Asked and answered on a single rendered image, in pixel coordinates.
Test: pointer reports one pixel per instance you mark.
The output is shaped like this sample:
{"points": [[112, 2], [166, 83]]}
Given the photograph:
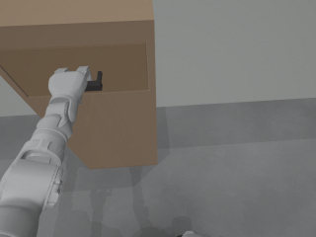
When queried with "robot left upper arm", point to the robot left upper arm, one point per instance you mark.
{"points": [[31, 187]]}

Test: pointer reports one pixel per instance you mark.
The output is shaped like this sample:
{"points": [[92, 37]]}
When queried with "left robot hand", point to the left robot hand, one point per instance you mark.
{"points": [[71, 83]]}

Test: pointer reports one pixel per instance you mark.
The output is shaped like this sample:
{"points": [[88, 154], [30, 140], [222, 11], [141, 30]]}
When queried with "drawer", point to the drawer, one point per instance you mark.
{"points": [[123, 65]]}

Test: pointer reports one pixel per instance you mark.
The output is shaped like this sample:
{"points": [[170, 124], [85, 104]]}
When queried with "cabinet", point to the cabinet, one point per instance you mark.
{"points": [[112, 129]]}

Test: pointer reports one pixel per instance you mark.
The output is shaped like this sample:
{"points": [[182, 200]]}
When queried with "left robot forearm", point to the left robot forearm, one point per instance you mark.
{"points": [[51, 136]]}

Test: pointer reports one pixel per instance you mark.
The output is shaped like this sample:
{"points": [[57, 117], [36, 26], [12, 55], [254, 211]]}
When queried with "handle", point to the handle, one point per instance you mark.
{"points": [[95, 85]]}

